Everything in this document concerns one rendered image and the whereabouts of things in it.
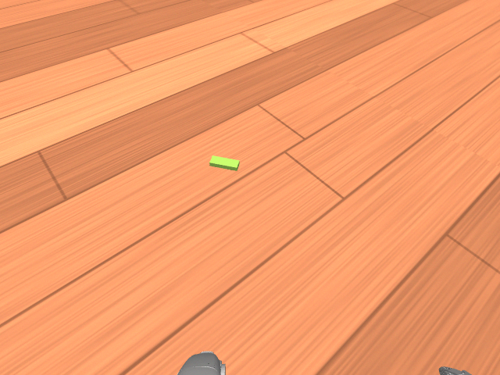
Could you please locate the small box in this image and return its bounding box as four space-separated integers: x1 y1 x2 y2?
209 155 240 171

